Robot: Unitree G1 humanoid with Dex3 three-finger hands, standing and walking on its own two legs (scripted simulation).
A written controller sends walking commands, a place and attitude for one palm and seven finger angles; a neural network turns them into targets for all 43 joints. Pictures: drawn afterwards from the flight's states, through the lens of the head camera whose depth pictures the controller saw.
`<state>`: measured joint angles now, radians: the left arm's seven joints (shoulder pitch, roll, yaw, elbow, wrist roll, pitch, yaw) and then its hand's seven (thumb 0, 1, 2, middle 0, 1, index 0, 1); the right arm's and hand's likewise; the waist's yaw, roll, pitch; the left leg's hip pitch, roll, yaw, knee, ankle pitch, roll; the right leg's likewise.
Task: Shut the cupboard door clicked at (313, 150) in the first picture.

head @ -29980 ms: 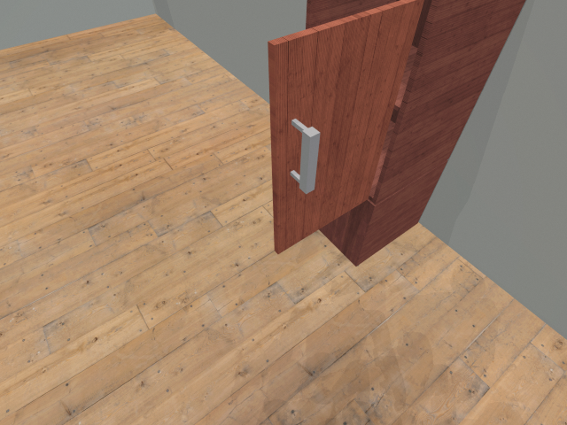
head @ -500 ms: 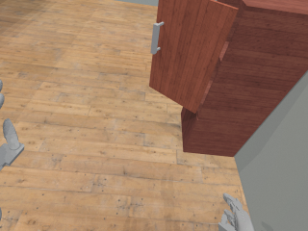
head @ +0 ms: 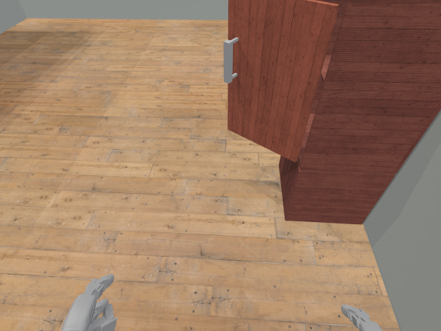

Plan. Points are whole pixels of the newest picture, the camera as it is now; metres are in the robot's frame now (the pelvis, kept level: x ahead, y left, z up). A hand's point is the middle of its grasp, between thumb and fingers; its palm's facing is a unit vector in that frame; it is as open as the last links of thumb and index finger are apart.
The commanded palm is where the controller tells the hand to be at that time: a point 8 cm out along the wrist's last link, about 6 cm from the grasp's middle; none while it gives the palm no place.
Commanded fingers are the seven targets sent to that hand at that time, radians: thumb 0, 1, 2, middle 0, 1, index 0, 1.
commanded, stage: let the arm hang, fingers relaxed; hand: left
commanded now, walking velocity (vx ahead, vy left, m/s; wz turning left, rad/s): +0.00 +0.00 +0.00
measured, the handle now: (231, 60) +1.01 +0.00 +0.03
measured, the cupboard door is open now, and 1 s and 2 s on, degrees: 55 55 55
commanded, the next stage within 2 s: look to check the result in 0.92 s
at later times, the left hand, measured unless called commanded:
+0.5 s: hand out of the picture -0.04 +0.21 -0.15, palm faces +0.02 -0.96 -0.27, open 7.3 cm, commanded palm none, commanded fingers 0.00 0.90 0.90 -0.20 -0.30 -0.20 -0.30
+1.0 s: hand out of the picture +0.01 +0.15 -0.16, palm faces +0.01 -0.99 -0.15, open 7.4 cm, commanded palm none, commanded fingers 0.00 0.90 0.90 -0.20 -0.30 -0.20 -0.30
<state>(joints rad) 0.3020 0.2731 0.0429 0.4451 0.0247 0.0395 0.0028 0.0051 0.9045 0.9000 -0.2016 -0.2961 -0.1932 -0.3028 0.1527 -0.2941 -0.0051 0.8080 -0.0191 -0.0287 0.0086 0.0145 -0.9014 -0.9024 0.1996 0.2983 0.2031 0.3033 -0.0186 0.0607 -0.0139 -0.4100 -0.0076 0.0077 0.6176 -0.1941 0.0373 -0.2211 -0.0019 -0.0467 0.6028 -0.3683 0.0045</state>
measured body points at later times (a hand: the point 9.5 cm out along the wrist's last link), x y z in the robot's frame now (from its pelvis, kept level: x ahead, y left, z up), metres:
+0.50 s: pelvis +0.01 -0.01 +0.02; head +0.01 -0.01 +0.46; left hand -0.03 +0.26 -0.13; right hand +0.03 -0.24 -0.14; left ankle +0.08 +0.09 -0.72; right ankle -0.03 -0.13 -0.72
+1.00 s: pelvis +0.02 -0.01 +0.02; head +0.02 +0.00 +0.47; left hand +0.01 +0.21 -0.15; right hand +0.01 -0.24 -0.14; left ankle +0.08 +0.09 -0.72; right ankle -0.03 -0.13 -0.72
